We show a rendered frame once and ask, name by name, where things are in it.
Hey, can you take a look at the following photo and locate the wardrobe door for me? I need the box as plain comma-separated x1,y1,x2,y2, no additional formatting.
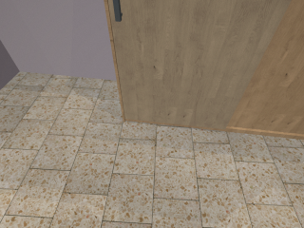
107,0,292,129
227,0,304,134

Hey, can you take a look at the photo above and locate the handle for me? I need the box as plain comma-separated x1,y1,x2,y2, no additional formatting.
113,0,123,22

